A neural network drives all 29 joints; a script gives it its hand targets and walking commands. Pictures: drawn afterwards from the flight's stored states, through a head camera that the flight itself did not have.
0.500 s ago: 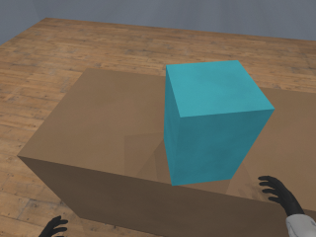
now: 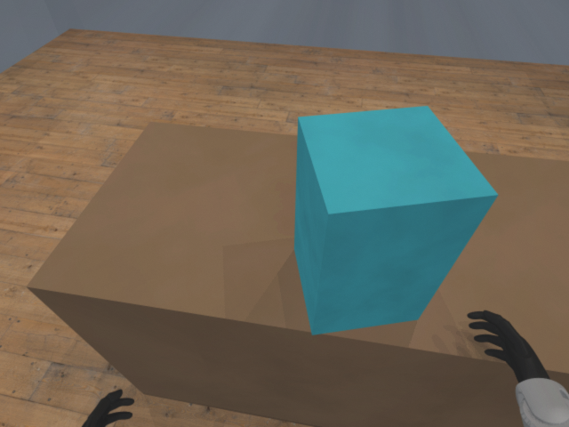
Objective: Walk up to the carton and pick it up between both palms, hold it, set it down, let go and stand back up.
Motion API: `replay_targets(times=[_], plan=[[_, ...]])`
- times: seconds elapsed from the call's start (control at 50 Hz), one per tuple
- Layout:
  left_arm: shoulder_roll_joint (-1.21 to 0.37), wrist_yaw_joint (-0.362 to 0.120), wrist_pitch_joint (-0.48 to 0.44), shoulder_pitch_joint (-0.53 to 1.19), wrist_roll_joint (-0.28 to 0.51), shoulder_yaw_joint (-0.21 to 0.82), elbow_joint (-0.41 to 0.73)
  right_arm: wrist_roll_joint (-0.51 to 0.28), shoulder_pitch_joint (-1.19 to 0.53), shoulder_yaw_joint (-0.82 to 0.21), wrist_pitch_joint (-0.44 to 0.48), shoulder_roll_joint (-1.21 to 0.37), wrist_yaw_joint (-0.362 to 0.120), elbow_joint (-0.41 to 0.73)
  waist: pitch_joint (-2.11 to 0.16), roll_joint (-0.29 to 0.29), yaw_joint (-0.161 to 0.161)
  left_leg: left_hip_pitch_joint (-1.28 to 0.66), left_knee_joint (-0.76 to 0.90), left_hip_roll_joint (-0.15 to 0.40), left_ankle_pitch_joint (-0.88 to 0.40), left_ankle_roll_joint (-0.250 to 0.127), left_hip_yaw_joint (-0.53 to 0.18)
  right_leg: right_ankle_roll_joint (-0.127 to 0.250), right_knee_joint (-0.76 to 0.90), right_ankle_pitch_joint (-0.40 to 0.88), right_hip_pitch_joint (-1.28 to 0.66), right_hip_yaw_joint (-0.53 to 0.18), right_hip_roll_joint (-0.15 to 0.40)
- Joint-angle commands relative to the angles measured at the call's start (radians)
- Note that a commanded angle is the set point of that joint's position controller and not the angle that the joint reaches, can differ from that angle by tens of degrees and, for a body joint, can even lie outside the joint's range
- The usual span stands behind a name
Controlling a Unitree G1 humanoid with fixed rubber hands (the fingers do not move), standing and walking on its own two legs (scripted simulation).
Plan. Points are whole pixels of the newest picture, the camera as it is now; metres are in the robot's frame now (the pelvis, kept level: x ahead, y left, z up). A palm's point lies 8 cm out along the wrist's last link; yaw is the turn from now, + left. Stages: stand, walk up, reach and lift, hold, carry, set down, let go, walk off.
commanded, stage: stand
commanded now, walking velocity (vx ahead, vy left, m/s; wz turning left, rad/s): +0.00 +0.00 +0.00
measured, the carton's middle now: (364, 230) +0.37 -0.11 +0.07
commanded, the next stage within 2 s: none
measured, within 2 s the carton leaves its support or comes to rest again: neither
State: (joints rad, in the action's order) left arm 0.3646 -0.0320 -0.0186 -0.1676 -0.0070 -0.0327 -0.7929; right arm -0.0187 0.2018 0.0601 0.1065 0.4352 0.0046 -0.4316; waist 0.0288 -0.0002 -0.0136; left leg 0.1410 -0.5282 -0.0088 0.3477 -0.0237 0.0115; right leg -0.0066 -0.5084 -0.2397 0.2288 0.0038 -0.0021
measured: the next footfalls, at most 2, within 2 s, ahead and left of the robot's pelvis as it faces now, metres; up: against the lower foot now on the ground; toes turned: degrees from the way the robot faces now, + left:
none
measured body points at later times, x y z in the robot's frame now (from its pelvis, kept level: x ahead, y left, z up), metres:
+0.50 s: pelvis -0.01 +0.00 +0.00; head -0.01 +0.00 +0.45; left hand +0.13 +0.29 -0.10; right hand +0.20 -0.31 -0.01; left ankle -0.04 +0.10 -0.73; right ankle +0.02 -0.13 -0.73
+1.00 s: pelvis -0.01 +0.00 +0.01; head -0.02 +0.00 +0.46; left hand +0.12 +0.30 -0.10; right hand +0.20 -0.31 -0.01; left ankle -0.04 +0.10 -0.73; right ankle +0.02 -0.13 -0.73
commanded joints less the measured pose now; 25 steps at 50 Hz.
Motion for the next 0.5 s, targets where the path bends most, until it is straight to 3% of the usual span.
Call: replay_targets(times=[0.0, 0.06, 0.12, 0.24, 0.26, 0.28, 0.3, 0.32, 0.34, 0.36, 0.44, 0.46, 0.48], plan=[[0.173, 0.006, -0.022, 0.076, 0.001, -0.044, 0.070, 0.009, 0.013, 0.020, -0.050, 0.150, 0.001, -0.043, 0.007, -0.111, -0.001, 0.053, 0.129, 0.127, -0.247, -0.003, -0.100, 0.047, 0.072, 0.165, -0.033, -0.087, 0.108], [0.172, 0.005, -0.022, 0.079, 0.001, -0.039, 0.058, 0.006, -0.003, 0.022, -0.052, 0.160, 0.003, -0.050, 0.026, -0.107, 0.009, 0.063, 0.132, 0.141, -0.290, 0.010, -0.108, 0.047, 0.074, 0.145, -0.027, -0.077, 0.102], [0.185, 0.005, -0.019, 0.075, 0.000, -0.044, 0.042, 0.006, -0.001, 0.022, -0.054, 0.147, 0.001, -0.052, -0.002, -0.058, 0.009, 0.071, 0.136, 0.123, -0.191, -0.013, -0.104, 0.046, 0.080, 0.170, -0.061, -0.085, 0.110], [0.165, 0.005, -0.024, 0.086, 0.002, -0.033, 0.035, 0.009, -0.001, 0.018, -0.055, 0.158, 0.003, -0.078, 0.003, -0.106, 0.010, 0.060, 0.149, 0.125, -0.184, -0.014, -0.095, 0.052, 0.094, 0.154, -0.048, -0.090, 0.107], [0.182, 0.006, -0.023, 0.107, -0.002, -0.036, 0.030, 0.006, -0.009, 0.016, -0.055, 0.155, 0.002, -0.079, 0.010, -0.074, 0.000, 0.060, 0.159, 0.124, -0.148, -0.013, -0.100, 0.047, 0.093, 0.166, -0.048, -0.089, 0.110], [0.183, 0.002, -0.023, 0.092, 0.001, -0.038, 0.031, 0.007, -0.016, 0.022, -0.056, 0.170, 0.002, -0.082, 0.009, -0.067, 0.015, 0.050, 0.146, 0.123, -0.181, -0.015, -0.094, 0.047, 0.092, 0.189, -0.046, -0.092, 0.110], [0.178, 0.001, -0.023, 0.092, 0.003, -0.034, 0.025, 0.005, -0.004, 0.015, -0.054, 0.158, 0.005, -0.086, -0.020, -0.080, 0.000, 0.027, 0.153, 0.123, -0.180, -0.007, -0.090, 0.042, 0.088, 0.184, -0.058, -0.086, 0.109], [0.176, 0.004, -0.021, 0.082, 0.002, -0.038, 0.020, 0.006, -0.019, 0.017, -0.055, 0.160, 0.008, -0.092, 0.015, -0.079, 0.016, 0.057, 0.152, 0.128, -0.186, -0.014, -0.097, 0.045, 0.094, 0.163, -0.045, -0.086, 0.107], [0.174, 0.003, -0.023, 0.094, 0.000, -0.036, 0.017, 0.004, -0.012, 0.016, -0.052, 0.157, 0.008, -0.091, 0.017, -0.084, 0.004, 0.039, 0.160, 0.133, -0.192, -0.007, -0.099, 0.045, 0.098, 0.163, -0.037, -0.088, 0.111], [0.186, 0.000, -0.024, 0.089, 0.003, -0.039, 0.025, 0.003, -0.025, 0.012, -0.052, 0.152, 0.006, -0.088, 0.007, -0.076, 0.015, 0.044, 0.162, 0.134, -0.188, -0.008, -0.099, 0.039, 0.104, 0.166, -0.050, -0.089, 0.112], [0.185, 0.004, -0.025, 0.089, 0.001, -0.037, 0.009, 0.006, -0.017, 0.011, -0.055, 0.146, 0.010, -0.116, 0.027, -0.089, 0.006, 0.034, 0.180, 0.135, -0.184, -0.001, -0.096, 0.038, 0.110, 0.153, -0.040, -0.095, 0.112], [0.168, 0.001, -0.023, 0.063, 0.003, -0.033, -0.004, 0.008, -0.023, 0.013, -0.053, 0.154, 0.011, -0.108, 0.023, -0.124, 0.013, 0.040, 0.182, 0.138, -0.182, -0.009, -0.103, 0.040, 0.123, 0.153, -0.041, -0.097, 0.116], [0.199, 0.004, -0.023, 0.086, 0.000, -0.039, -0.001, 0.007, -0.024, 0.015, -0.053, 0.153, 0.008, -0.108, 0.048, -0.094, 0.005, 0.059, 0.184, 0.138, -0.170, -0.005, -0.104, 0.041, 0.114, 0.153, -0.042, -0.094, 0.118]])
